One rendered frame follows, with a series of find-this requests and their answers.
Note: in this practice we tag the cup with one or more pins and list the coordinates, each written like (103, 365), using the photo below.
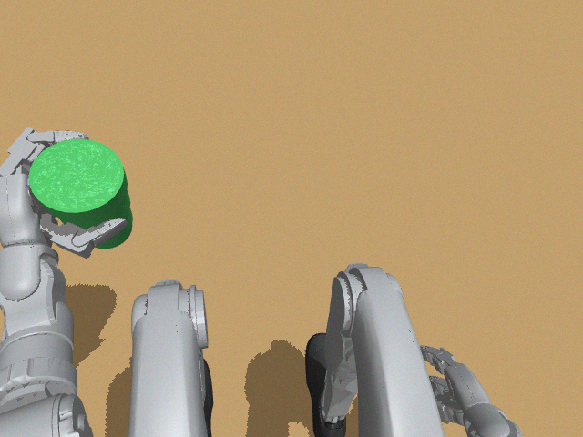
(83, 182)

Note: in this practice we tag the left robot arm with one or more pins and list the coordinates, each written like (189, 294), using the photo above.
(38, 382)

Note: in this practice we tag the left robot hand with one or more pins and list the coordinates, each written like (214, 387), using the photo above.
(24, 219)

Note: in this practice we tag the right robot foot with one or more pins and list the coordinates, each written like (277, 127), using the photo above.
(315, 366)

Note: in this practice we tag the right robot arm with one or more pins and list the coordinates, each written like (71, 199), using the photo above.
(487, 420)

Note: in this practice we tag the right robot hand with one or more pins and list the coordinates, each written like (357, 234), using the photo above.
(458, 391)

